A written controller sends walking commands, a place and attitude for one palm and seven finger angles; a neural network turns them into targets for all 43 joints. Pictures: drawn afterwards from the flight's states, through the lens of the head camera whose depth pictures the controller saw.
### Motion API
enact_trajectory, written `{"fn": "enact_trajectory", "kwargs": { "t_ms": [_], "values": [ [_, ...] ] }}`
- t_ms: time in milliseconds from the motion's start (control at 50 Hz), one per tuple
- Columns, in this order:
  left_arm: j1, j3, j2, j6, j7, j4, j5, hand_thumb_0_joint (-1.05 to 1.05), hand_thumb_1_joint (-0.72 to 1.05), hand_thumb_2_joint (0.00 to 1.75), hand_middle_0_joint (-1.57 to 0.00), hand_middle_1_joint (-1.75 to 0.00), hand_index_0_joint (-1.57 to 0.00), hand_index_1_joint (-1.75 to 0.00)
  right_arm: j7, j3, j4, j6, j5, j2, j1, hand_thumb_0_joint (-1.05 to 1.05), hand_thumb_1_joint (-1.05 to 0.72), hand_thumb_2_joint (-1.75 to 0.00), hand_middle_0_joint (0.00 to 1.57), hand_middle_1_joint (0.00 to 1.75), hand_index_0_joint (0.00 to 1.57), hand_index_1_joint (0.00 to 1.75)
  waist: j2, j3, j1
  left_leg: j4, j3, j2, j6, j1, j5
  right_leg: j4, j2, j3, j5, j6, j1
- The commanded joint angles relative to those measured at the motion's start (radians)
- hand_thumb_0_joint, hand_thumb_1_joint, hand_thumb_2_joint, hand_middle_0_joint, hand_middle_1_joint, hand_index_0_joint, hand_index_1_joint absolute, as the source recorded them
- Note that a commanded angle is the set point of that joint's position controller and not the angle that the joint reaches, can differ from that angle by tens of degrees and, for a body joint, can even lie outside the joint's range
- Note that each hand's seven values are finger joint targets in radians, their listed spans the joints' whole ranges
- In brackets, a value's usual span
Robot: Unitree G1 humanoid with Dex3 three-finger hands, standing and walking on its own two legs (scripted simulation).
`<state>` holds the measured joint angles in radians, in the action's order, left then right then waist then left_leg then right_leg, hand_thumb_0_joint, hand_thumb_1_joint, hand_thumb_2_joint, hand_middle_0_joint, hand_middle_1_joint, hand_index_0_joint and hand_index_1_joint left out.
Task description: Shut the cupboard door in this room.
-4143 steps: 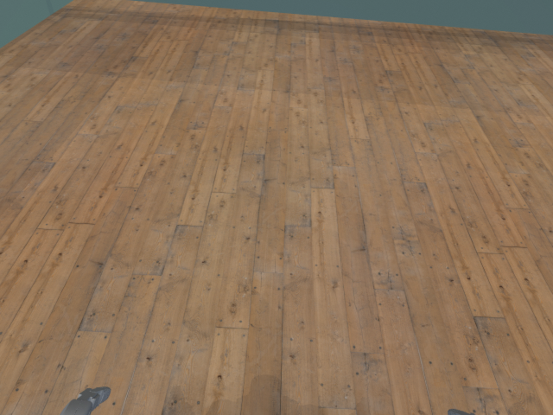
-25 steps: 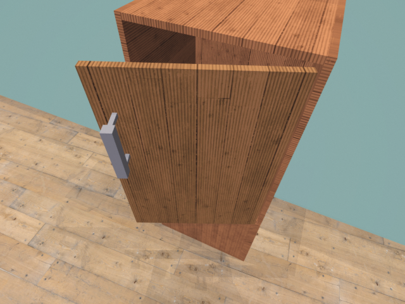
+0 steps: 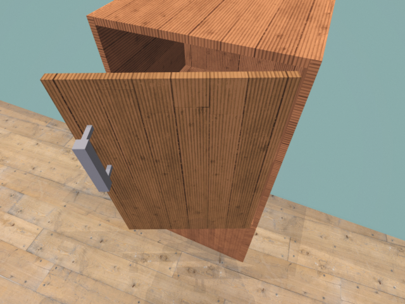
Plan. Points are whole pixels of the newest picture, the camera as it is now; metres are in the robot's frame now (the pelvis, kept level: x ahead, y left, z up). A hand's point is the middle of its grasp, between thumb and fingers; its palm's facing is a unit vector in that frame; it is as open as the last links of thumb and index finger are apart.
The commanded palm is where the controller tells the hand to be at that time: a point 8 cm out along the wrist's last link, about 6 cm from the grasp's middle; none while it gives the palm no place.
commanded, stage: come to a stop and stand still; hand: left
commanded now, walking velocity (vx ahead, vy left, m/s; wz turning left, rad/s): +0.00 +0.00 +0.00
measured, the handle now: (97, 159) +0.36 +0.24 +0.08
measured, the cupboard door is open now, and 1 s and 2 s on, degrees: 24 24 24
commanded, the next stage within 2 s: look again from close up in 0.82 s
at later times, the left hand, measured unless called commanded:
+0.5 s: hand out of the picture +0.00 +0.13 -0.17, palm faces +0.03 -0.98 -0.19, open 7.3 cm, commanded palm none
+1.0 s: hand out of the picture +0.00 +0.11 -0.17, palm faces +0.04 -0.98 -0.18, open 7.3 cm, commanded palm none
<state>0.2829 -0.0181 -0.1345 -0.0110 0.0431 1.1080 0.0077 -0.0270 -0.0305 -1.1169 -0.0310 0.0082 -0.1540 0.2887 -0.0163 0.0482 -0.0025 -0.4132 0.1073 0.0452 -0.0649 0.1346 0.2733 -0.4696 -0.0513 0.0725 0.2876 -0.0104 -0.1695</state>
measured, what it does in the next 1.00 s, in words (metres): shifts its weight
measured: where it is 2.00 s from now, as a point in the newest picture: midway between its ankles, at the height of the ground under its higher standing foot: outside the picture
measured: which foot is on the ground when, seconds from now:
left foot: down 0.00-1.00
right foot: down 0.00-1.00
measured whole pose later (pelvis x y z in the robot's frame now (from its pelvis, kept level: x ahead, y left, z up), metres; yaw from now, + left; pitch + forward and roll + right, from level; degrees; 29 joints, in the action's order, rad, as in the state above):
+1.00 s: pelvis +0.02 -0.05 +0.00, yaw +1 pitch -1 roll +1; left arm 0.31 -0.01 -0.12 -0.02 0.04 1.12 0.00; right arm -0.04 -0.03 -1.15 -0.02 0.01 -0.12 0.28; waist 0.00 0.06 0.01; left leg -0.37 0.08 -0.02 0.01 0.09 0.27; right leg -0.41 0.02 0.10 0.29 0.06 -0.11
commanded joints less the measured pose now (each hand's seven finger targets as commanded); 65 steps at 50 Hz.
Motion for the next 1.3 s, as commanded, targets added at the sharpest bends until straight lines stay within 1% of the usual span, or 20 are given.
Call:
{"fn": "enact_trajectory", "kwargs": {
  "t_ms": [0,160,180,220,340,400,500,540,640,700,720,760,860,960,1000,1120,1160,1220,1240,1280],
  "values": [
    [0.077,0.011,-0.091,-0.01,0.003,-0.014,0.0,0.0,0.9,0.9,-0.2,-0.3,-0.2,-0.3,-0.008,0.015,0.012,-0.01,0.002,-0.078,0.07,0.0,-0.9,-0.9,0.2,0.3,0.2,0.3,0.014,0.023,0.004,0.074,-0.134,-0.146,0.013,0.023,-0.276,0.062,-0.073,-0.091,-0.234,0.052,0.005],
    [0.084,0.012,-0.091,-0.015,0.004,-0.012,-0.001,0.0,0.9,0.9,-0.2,-0.3,-0.2,-0.3,-0.011,0.017,-0.002,-0.009,0.001,-0.068,0.067,0.0,-0.9,-0.9,0.2,0.3,0.2,0.3,0.025,-0.004,0.005,0.062,-0.126,-0.149,0.018,-0.008,-0.303,0.071,-0.083,-0.091,-0.322,0.056,0.034],
    [0.081,0.012,-0.092,-0.016,0.004,-0.009,-0.001,0.0,0.9,0.9,-0.2,-0.3,-0.2,-0.3,-0.011,0.016,-0.004,-0.007,0.001,-0.067,0.07,0.0,-0.9,-0.9,0.2,0.3,0.2,0.3,0.04,0.0,0.003,0.065,-0.127,-0.149,0.02,-0.006,-0.295,0.073,-0.081,-0.094,-0.325,0.057,0.036],
    [0.085,0.012,-0.092,-0.015,0.004,-0.01,-0.002,0.0,0.9,0.9,-0.2,-0.3,-0.2,-0.3,-0.012,0.016,-0.007,-0.007,0.002,-0.06,0.069,0.0,-0.9,-0.9,0.2,0.3,0.2,0.3,0.017,-0.005,0.005,0.068,-0.124,-0.151,0.019,-0.016,-0.301,0.076,-0.08,-0.09,-0.326,0.058,0.038],
    [0.087,0.012,-0.087,-0.013,0.004,-0.005,-0.002,0.0,0.9,0.9,-0.2,-0.3,-0.2,-0.3,-0.014,0.015,-0.013,-0.004,0.001,-0.06,0.069,0.0,-0.9,-0.9,0.2,0.3,0.2,0.3,0.011,0.019,0.005,0.073,-0.12,-0.154,0.024,-0.01,-0.281,0.09,-0.079,-0.092,-0.307,0.059,0.033],
    [0.093,0.012,-0.088,-0.015,0.004,-0.003,-0.001,0.0,0.9,0.9,-0.2,-0.3,-0.2,-0.3,-0.013,0.014,-0.012,-0.004,0.0,-0.057,0.067,0.0,-0.9,-0.9,0.2,0.3,0.2,0.3,0.029,0.012,0.007,0.075,-0.119,-0.152,0.027,-0.011,-0.27,0.095,-0.086,-0.095,-0.331,0.061,0.045],
    [0.098,0.013,-0.084,-0.017,0.004,-0.001,-0.002,0.0,0.9,0.9,-0.2,-0.3,-0.2,-0.3,-0.015,0.015,-0.016,-0.003,0.001,-0.053,0.067,0.0,-0.9,-0.9,0.2,0.3,0.2,0.3,0.028,0.011,0.007,0.076,-0.117,-0.153,0.03,-0.02,-0.274,0.098,-0.086,-0.097,-0.352,0.063,0.048],
    [0.101,0.013,-0.083,-0.016,0.004,-0.003,-0.002,0.0,0.9,0.9,-0.2,-0.3,-0.2,-0.3,-0.016,0.015,-0.017,-0.003,0.001,-0.053,0.067,0.0,-0.9,-0.9,0.2,0.3,0.2,0.3,0.013,0.008,0.008,0.074,-0.116,-0.153,0.03,-0.023,-0.279,0.1,-0.083,-0.098,-0.347,0.063,0.049],
    [0.108,0.013,-0.08,-0.017,0.004,-0.003,-0.002,0.0,0.9,0.9,-0.2,-0.3,-0.2,-0.3,-0.016,0.017,-0.015,-0.001,0.001,-0.048,0.067,0.0,-0.9,-0.9,0.2,0.3,0.2,0.3,0.031,0.026,0.009,0.074,-0.11,-0.153,0.033,-0.018,-0.26,0.108,-0.085,-0.1,-0.367,0.065,0.044],
    [0.112,0.014,-0.083,-0.019,0.005,-0.003,-0.002,0.0,0.9,0.9,-0.2,-0.3,-0.2,-0.3,-0.016,0.017,-0.016,-0.002,0.0,-0.046,0.073,0.0,-0.9,-0.9,0.2,0.3,0.2,0.3,0.028,-0.001,0.008,0.072,-0.107,-0.156,0.037,-0.031,-0.277,0.104,-0.087,-0.103,-0.403,0.067,0.063],
    [0.112,0.015,-0.082,-0.019,0.004,-0.006,-0.003,0.0,0.9,0.9,-0.2,-0.3,-0.2,-0.3,-0.017,0.016,-0.018,-0.003,0.0,-0.041,0.074,0.0,-0.9,-0.9,0.2,0.3,0.2,0.3,0.013,0.0,0.009,0.075,-0.106,-0.156,0.035,-0.032,-0.282,0.105,-0.082,-0.1,-0.396,0.066,0.065],
    [0.114,0.016,-0.082,-0.019,0.005,-0.004,-0.003,0.0,0.9,0.9,-0.2,-0.3,-0.2,-0.3,-0.018,0.016,-0.018,-0.002,-0.001,-0.043,0.073,0.0,-0.9,-0.9,0.2,0.3,0.2,0.3,0.014,0.005,0.011,0.071,-0.106,-0.156,0.038,-0.027,-0.285,0.105,-0.087,-0.1,-0.407,0.067,0.065],
    [0.118,0.015,-0.075,-0.017,0.005,-0.003,-0.003,0.0,0.9,0.9,-0.2,-0.3,-0.2,-0.3,-0.018,0.016,-0.019,0.001,0.0,-0.037,0.077,0.0,-0.9,-0.9,0.2,0.3,0.2,0.3,0.032,0.033,0.011,0.079,-0.107,-0.155,0.039,-0.014,-0.246,0.117,-0.082,-0.102,-0.367,0.066,0.051],
    [0.123,0.016,-0.075,-0.017,0.005,-0.004,-0.003,0.0,0.9,0.9,-0.2,-0.3,-0.2,-0.3,-0.019,0.016,-0.019,0.0,0.0,-0.033,0.08,0.0,-0.9,-0.9,0.2,0.3,0.2,0.3,0.013,0.019,0.011,0.076,-0.104,-0.155,0.041,-0.02,-0.253,0.12,-0.084,-0.103,-0.376,0.067,0.06],
    [0.123,0.017,-0.075,-0.018,0.005,-0.004,-0.002,0.0,0.9,0.9,-0.2,-0.3,-0.2,-0.3,-0.018,0.016,-0.019,0.001,-0.001,-0.028,0.084,0.0,-0.9,-0.9,0.2,0.3,0.2,0.3,0.033,0.028,0.011,0.079,-0.101,-0.155,0.043,-0.009,-0.24,0.122,-0.084,-0.104,-0.38,0.067,0.061],
    [0.131,0.018,-0.069,-0.019,0.004,-0.008,-0.004,0.0,0.9,0.9,-0.2,-0.3,-0.2,-0.3,-0.02,0.017,-0.02,0.0,0.0,-0.021,0.092,0.0,-0.9,-0.9,0.2,0.3,0.2,0.3,0.026,0.012,0.012,0.079,-0.102,-0.155,0.042,-0.02,-0.248,0.122,-0.079,-0.102,-0.392,0.067,0.072],
    [0.13,0.017,-0.071,-0.018,0.005,-0.007,-0.003,0.0,0.9,0.9,-0.2,-0.3,-0.2,-0.3,-0.019,0.016,-0.022,0.001,-0.001,-0.023,0.09,0.0,-0.9,-0.9,0.2,0.3,0.2,0.3,0.015,0.034,0.012,0.079,-0.101,-0.154,0.045,-0.007,-0.234,0.128,-0.083,-0.103,-0.369,0.066,0.059],
    [0.137,0.017,-0.066,-0.018,0.003,-0.006,-0.003,0.0,0.9,0.9,-0.2,-0.3,-0.2,-0.3,-0.019,0.016,-0.022,0.002,0.0,-0.015,0.094,0.0,-0.9,-0.9,0.2,0.3,0.2,0.3,0.027,0.036,0.013,0.083,-0.102,-0.153,0.043,-0.008,-0.219,0.134,-0.076,-0.104,-0.346,0.066,0.056],
    [0.136,0.017,-0.065,-0.018,0.004,-0.007,-0.002,0.0,0.9,0.9,-0.2,-0.3,-0.2,-0.3,-0.019,0.018,-0.022,0.002,0.0,-0.019,0.093,0.0,-0.9,-0.9,0.2,0.3,0.2,0.3,0.018,0.043,0.012,0.078,-0.1,-0.152,0.045,-0.003,-0.219,0.134,-0.079,-0.106,-0.345,0.065,0.05],
    [0.141,0.017,-0.066,-0.019,0.005,-0.004,-0.003,0.0,0.9,0.9,-0.2,-0.3,-0.2,-0.3,-0.02,0.018,-0.021,0.003,0.0,-0.017,0.096,0.0,-0.9,-0.9,0.2,0.3,0.2,0.3,0.028,0.031,0.012,0.074,-0.096,-0.152,0.047,-0.007,-0.214,0.135,-0.082,-0.111,-0.367,0.064,0.057]
  ]
}}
